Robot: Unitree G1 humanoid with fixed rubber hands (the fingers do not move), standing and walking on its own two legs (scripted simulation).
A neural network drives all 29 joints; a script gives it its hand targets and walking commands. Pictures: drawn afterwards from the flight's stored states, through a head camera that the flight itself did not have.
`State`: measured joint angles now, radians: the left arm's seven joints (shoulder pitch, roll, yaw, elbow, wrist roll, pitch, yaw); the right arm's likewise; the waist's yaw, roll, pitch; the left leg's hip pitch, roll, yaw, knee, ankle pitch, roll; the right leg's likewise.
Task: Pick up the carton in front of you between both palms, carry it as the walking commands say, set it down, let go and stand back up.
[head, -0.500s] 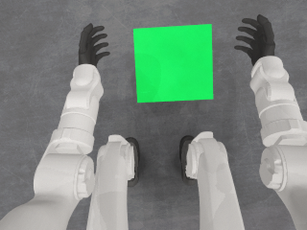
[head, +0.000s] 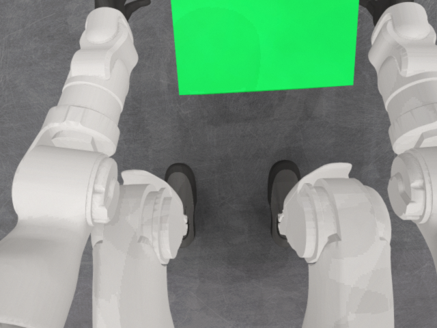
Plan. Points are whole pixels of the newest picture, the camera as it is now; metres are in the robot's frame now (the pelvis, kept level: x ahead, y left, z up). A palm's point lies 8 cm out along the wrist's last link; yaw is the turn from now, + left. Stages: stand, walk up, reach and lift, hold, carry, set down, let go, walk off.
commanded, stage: reach and lift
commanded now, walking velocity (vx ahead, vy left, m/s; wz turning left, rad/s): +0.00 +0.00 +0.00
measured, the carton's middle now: (255, 25) +0.52 -0.06 -0.24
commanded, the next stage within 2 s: none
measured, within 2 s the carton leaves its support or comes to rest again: leaves its support in 0.78 s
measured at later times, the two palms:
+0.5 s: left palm (140, 4) +0.54 +0.10 -0.17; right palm out of the picture +0.52 -0.21 -0.17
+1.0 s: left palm out of the picture +0.53 +0.09 -0.07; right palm out of the picture +0.50 -0.21 -0.08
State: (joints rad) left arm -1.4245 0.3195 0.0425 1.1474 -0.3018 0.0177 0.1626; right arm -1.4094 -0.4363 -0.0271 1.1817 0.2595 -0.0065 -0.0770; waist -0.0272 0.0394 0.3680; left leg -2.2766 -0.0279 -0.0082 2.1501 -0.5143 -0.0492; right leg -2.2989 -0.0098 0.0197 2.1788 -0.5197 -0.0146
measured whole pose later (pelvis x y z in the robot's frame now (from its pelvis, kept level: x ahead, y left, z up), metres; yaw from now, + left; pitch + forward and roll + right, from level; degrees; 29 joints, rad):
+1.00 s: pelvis +0.01 +0.01 +0.02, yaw -3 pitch +38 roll +1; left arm -1.14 0.11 0.28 0.83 -0.09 0.21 0.21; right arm -1.16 -0.21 -0.18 0.86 0.08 0.24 -0.12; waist -0.04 0.06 0.07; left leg -2.22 -0.09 -0.05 2.13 -0.57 -0.08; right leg -2.25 0.03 0.03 2.13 -0.54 0.02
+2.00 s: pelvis +0.07 +0.01 +0.29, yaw -6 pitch +26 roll +0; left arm -0.54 -0.13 0.38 0.61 0.17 0.30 0.09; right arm -0.53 0.08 -0.35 0.60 -0.20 0.34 -0.02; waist -0.02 0.03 -0.23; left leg -1.19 -0.07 -0.07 1.20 -0.47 -0.02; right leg -1.21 0.04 0.06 1.19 -0.44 0.02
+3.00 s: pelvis +0.10 +0.01 +0.40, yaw -6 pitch -4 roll +0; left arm -0.35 -0.18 0.34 0.40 0.30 0.60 -0.01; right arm -0.33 0.17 -0.31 0.36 -0.30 0.62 0.03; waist -0.01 0.01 0.02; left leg -0.15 -0.03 -0.09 0.46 -0.23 0.00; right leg -0.18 0.03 0.07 0.45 -0.20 0.01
